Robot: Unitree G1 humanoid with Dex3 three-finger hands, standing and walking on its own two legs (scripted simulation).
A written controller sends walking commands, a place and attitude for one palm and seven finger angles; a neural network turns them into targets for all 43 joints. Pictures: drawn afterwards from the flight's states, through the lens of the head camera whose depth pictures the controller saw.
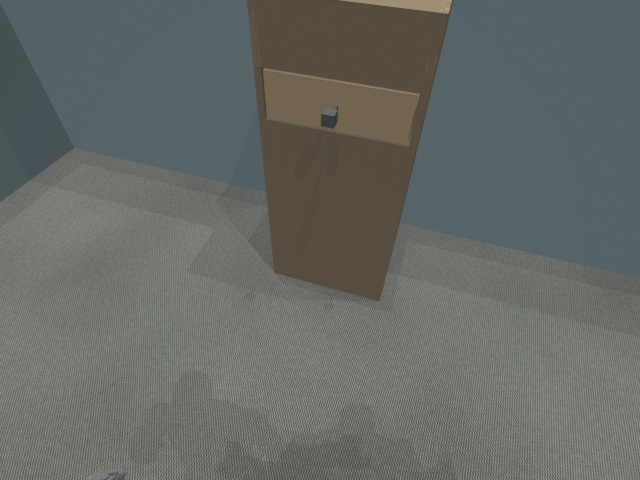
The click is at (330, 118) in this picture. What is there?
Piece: drawer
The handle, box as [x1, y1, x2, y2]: [321, 105, 337, 128]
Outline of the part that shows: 337,106 333,105 330,109 325,108 321,114 322,126 333,128 336,123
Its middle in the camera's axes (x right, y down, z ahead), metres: +0.02 -0.31 +0.95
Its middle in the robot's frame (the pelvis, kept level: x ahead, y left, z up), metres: +0.92 +0.02 -0.01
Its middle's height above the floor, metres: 0.77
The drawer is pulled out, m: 0.00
